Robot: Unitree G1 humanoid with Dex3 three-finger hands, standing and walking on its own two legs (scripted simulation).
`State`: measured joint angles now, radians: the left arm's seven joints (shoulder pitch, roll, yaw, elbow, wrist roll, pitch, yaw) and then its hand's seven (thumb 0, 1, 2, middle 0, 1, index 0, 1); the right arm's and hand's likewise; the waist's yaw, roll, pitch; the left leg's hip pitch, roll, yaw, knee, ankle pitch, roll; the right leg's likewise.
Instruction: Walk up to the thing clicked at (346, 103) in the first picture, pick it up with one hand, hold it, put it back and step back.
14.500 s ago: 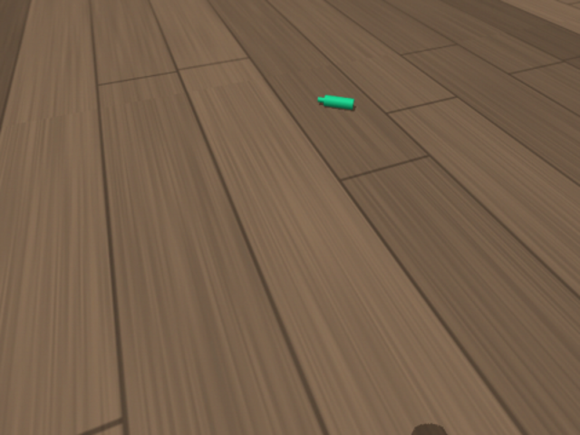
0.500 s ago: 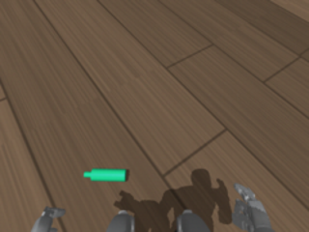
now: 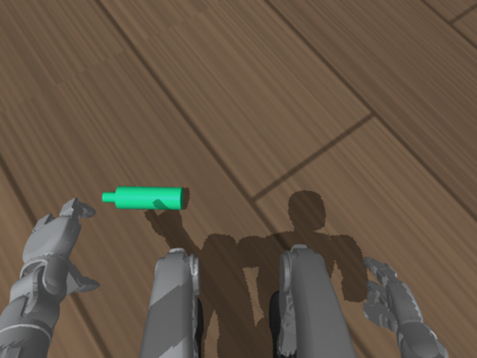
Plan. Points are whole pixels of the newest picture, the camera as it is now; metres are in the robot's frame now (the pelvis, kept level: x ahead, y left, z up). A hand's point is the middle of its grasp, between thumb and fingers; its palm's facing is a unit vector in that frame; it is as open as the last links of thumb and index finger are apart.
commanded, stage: rise first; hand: left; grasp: from above
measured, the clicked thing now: (143, 197) +0.49 +0.27 -0.46
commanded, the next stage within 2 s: none
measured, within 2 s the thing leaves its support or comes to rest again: neither
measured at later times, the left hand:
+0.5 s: hand (105, 217) +0.39 +0.30 -0.27, palm faces -0.49 -0.13 -0.86, open 14.2 cm
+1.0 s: hand (119, 205) +0.43 +0.29 -0.32, palm faces -0.47 +0.00 -0.88, open 14.2 cm
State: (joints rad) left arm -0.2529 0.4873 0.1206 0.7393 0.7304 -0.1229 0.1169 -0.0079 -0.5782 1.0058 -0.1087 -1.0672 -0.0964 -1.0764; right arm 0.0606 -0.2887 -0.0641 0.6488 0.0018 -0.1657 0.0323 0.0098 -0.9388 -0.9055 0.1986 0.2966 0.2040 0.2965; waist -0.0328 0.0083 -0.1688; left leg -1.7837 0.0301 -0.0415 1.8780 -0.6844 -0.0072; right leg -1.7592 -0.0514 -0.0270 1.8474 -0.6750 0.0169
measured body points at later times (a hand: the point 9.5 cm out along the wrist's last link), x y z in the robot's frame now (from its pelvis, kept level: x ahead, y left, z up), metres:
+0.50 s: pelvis -0.03 +0.01 -0.11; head +0.19 +0.06 +0.28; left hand +0.41 +0.30 -0.22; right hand +0.03 -0.28 -0.22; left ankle +0.06 +0.12 -0.46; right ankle +0.07 -0.13 -0.46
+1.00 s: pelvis -0.03 +0.01 -0.15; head +0.21 +0.06 +0.22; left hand +0.45 +0.29 -0.27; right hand +0.03 -0.27 -0.27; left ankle +0.06 +0.12 -0.46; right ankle +0.07 -0.13 -0.46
